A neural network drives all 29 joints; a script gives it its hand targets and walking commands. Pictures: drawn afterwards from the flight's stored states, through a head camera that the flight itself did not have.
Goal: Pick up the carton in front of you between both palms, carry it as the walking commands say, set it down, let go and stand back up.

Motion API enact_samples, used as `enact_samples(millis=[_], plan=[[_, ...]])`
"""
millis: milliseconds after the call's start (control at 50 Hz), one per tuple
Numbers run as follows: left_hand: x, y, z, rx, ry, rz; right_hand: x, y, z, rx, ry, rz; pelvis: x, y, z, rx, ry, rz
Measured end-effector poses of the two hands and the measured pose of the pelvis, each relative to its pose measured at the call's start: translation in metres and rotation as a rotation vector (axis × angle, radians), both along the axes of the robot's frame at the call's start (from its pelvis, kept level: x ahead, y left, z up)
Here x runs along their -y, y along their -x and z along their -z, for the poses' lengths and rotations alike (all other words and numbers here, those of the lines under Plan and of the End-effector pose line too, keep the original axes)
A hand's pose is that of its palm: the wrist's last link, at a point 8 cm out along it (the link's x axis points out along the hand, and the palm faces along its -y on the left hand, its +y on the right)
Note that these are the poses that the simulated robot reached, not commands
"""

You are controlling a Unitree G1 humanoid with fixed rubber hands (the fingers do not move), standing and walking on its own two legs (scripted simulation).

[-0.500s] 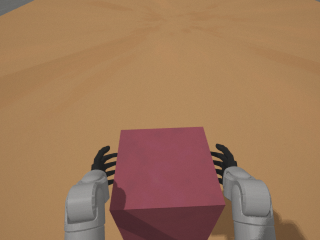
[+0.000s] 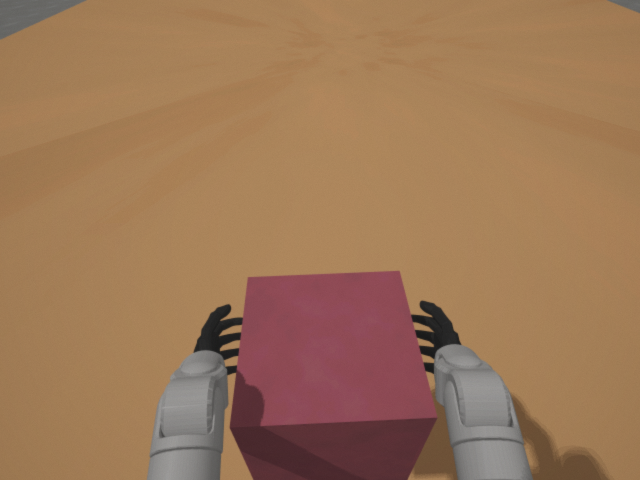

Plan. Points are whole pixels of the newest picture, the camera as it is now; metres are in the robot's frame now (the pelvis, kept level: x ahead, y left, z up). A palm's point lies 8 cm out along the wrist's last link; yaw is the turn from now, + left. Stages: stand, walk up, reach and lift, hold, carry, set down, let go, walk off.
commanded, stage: carry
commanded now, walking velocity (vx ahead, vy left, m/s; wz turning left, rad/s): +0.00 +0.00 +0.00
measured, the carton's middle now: (328, 385) +0.28 +0.00 -0.04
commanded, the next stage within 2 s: hold in 0.58 s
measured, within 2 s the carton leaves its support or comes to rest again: neither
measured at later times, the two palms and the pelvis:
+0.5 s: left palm (216, 361) +0.28 +0.14 +0.04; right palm (450, 356) +0.27 -0.16 +0.04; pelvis -0.01 -0.01 +0.00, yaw +0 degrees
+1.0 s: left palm (230, 365) +0.27 +0.12 +0.04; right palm (477, 387) +0.23 -0.17 +0.04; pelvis -0.03 +0.01 +0.01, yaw -7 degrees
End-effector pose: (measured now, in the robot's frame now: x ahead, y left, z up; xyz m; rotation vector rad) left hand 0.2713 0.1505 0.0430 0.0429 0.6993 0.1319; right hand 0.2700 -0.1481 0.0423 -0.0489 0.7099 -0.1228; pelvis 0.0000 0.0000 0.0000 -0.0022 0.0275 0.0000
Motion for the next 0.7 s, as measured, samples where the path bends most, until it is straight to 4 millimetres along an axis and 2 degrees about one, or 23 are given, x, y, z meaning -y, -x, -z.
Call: enact_samples(millis=[120, 220, 320, 580, 700], plan=[[0.002, -0.006, 0.008, 0.021, -0.007, 0.006, 0.002, -0.006, 0.008, 0.021, 0.01, -0.006, 0.001, 0.007, 0.0, -0.001, 0.001, 0.001], [0.003, -0.01, 0.006, 0.053, -0.003, 0.004, 0.003, -0.009, 0.006, 0.053, 0.007, -0.003, 0.003, 0.01, 0.001, -0.004, 0.002, 0.001], [0.005, -0.008, 0.002, 0.066, 0.001, 0.003, 0.005, -0.008, 0.002, 0.066, 0.002, 0.003, 0.004, 0.009, 0.001, -0.006, 0.001, 0.002], [0.008, -0.005, 0.004, 0.044, -0.002, 0.004, 0.008, -0.004, 0.004, 0.044, 0.002, 0.001, 0.007, 0.007, 0.001, -0.005, -0.001, 0.003], [0.017, 0.001, 0.004, 0.038, -0.005, 0.039, 0.017, 0.01, 0.003, 0.037, 0.015, 0.021, 0.007, 0.013, -0.007, 0.095, -0.002, 0.072]])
